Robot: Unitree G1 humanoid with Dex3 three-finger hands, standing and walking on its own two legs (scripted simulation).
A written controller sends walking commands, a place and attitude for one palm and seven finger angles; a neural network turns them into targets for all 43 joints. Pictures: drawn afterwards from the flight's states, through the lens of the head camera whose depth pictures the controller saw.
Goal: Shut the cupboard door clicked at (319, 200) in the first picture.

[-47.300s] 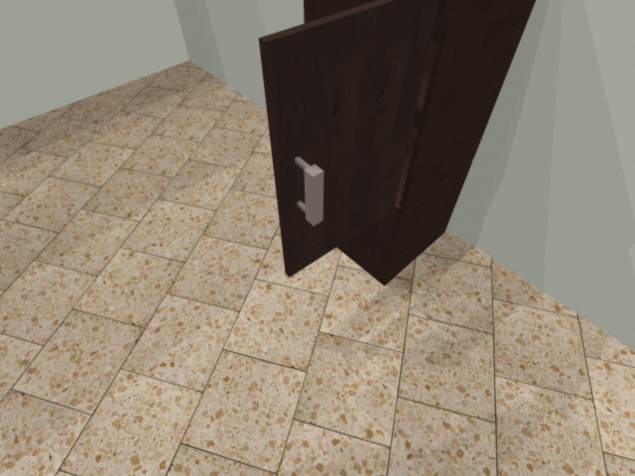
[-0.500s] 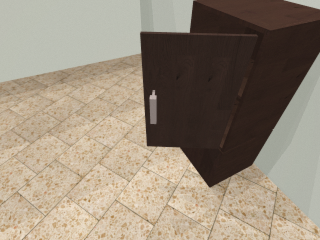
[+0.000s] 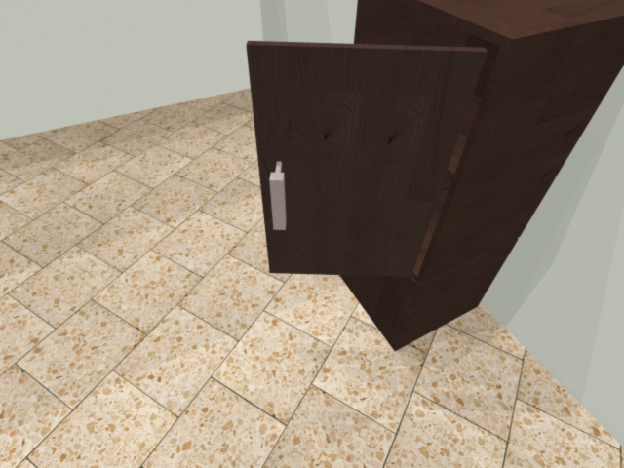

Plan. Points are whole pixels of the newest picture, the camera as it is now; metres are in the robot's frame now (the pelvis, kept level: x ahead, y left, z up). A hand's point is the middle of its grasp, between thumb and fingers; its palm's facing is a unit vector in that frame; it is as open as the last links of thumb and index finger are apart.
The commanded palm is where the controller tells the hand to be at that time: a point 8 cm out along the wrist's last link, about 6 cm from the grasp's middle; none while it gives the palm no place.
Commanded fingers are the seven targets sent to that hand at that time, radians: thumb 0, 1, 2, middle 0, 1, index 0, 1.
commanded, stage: shuffle to correct the standing spot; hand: left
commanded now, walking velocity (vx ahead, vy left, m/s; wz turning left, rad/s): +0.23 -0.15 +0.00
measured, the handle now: (279, 195) +0.64 +0.10 -0.04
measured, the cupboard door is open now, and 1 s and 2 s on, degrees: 61 61 61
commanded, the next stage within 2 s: come to a stop and stand still in 0.80 s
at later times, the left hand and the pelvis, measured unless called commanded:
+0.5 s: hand out of the picture +0.06 +0.14 -0.18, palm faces +0.03 -1.00 -0.09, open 7.4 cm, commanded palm none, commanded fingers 0.00 0.90 0.90 -0.20 -0.30 -0.20 -0.30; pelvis +0.08 -0.01 +0.00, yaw -1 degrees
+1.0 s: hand (266, 443) +0.20 +0.08 -0.18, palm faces +0.05 -0.98 -0.18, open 7.2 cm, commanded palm none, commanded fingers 0.00 0.90 0.90 -0.20 -0.30 -0.20 -0.30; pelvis +0.17 -0.09 +0.00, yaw +1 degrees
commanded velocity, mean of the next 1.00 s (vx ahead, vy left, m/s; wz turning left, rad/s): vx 0.13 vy -0.10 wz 0.00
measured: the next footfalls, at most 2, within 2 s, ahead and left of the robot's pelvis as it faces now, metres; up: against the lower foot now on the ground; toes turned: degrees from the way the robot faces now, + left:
left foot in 0.36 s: +0.15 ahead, +0.09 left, +0.00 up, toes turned +9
right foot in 0.76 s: +0.25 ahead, -0.18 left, +0.00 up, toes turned +3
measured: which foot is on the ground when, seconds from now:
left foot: down 0.00-0.00, up 0.02-0.34, down 0.36-0.76, up 0.78-1.00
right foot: down 0.00-0.36, up 0.38-0.74, down 0.76-1.00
